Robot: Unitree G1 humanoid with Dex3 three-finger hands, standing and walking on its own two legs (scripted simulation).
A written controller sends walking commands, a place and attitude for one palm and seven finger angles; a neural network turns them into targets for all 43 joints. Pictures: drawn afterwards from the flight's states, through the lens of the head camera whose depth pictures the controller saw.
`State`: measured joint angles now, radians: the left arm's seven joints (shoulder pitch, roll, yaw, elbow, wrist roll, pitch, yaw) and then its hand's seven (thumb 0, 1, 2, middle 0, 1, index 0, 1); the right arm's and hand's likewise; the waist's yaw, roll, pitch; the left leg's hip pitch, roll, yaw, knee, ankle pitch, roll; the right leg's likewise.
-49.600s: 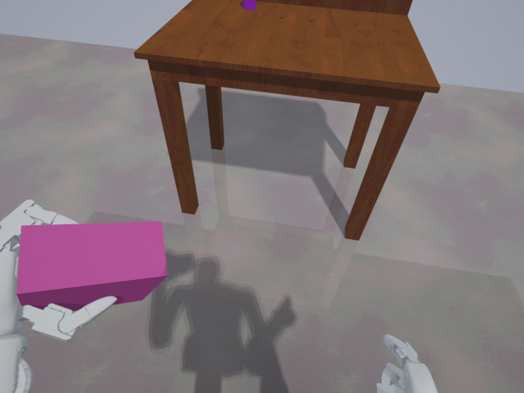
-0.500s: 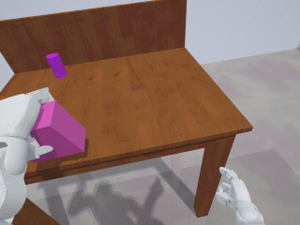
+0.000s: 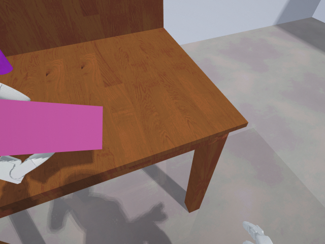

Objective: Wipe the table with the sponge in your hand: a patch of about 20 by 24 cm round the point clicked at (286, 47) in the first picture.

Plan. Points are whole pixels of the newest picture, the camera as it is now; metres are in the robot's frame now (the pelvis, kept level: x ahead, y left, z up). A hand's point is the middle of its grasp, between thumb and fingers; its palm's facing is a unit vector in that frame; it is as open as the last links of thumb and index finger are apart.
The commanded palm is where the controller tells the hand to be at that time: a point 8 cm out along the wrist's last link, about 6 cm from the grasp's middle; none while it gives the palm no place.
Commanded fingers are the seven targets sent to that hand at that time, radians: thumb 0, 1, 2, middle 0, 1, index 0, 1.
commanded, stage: step back with the hand held close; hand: left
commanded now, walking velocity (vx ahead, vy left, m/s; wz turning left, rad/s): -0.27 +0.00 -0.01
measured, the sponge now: (61, 127) +0.25 +0.18 +0.24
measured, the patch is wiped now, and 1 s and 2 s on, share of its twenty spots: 0.95 0.95 0.95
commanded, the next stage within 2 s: stop stepping back and stand still in 1.02 s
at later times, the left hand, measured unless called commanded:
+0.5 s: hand out of the picture +0.14 +0.23 +0.26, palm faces +0.55 -0.77 -0.32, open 10.4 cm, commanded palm +0.08 +0.27 +0.27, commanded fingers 0.00 0.10 1.30 -1.20 -1.60 -1.20 -1.60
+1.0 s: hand out of the picture +0.05 +0.14 +0.26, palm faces +0.35 -0.80 -0.49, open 10.4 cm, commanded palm -0.03 +0.22 +0.27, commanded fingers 0.00 0.10 1.30 -1.20 -1.60 -1.20 -1.60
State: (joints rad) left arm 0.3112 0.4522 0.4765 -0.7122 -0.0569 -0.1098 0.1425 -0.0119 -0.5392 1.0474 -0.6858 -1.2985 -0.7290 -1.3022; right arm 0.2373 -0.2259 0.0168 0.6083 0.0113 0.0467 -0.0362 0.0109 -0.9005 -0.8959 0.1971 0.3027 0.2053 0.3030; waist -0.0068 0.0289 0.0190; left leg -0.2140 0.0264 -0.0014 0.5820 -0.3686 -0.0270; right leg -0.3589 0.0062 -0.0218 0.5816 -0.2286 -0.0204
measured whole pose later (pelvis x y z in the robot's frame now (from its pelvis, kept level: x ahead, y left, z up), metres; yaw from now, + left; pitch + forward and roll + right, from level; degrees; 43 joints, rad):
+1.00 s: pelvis -0.20 -0.06 +0.01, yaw -2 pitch +3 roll +2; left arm 0.34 0.46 0.47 -0.71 -0.04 -0.17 0.13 -0.01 -0.54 1.05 -0.69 -1.30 -0.73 -1.31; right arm 0.11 -0.18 0.00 0.60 0.02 -0.05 -0.02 0.01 -0.90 -0.90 0.20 0.30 0.21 0.30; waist -0.03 -0.01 0.05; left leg -0.52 0.02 0.01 0.96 -0.41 -0.05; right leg -0.32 0.04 0.03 0.47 -0.20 -0.06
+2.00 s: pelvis -0.38 -0.12 +0.01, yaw +3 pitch -1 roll +3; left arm 0.38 0.44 0.46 -0.64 -0.04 -0.21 0.13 -0.01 -0.55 1.05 -0.69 -1.30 -0.73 -1.31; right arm 0.22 -0.27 -0.05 0.63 0.02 -0.11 -0.03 0.01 -0.90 -0.90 0.20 0.30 0.21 0.30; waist 0.00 -0.01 0.05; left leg -0.40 0.01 0.08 0.73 -0.29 0.01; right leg -0.21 -0.04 0.01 0.51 -0.28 -0.02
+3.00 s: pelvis -0.38 -0.10 +0.01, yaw +1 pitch +0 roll -2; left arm 0.30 0.42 0.48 -0.57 -0.05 -0.20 0.16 -0.01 -0.55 1.05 -0.69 -1.30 -0.73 -1.31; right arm 0.18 -0.22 0.01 0.60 0.01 -0.10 -0.03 0.01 -0.90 -0.90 0.20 0.30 0.20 0.30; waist 0.01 0.02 0.00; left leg -0.27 0.04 0.05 0.50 -0.23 0.01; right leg -0.19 0.05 -0.01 0.41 -0.22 -0.01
